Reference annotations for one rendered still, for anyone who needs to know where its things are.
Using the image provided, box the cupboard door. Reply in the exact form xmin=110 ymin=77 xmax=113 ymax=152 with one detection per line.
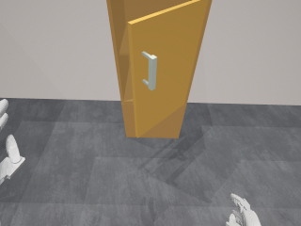
xmin=127 ymin=0 xmax=209 ymax=138

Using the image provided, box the robot right hand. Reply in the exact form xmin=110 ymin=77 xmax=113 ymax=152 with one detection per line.
xmin=226 ymin=193 xmax=261 ymax=226

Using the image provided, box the robot left hand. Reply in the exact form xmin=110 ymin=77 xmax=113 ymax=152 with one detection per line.
xmin=0 ymin=99 xmax=25 ymax=185

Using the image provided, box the handle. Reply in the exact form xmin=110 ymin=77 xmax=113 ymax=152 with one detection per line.
xmin=142 ymin=51 xmax=157 ymax=90

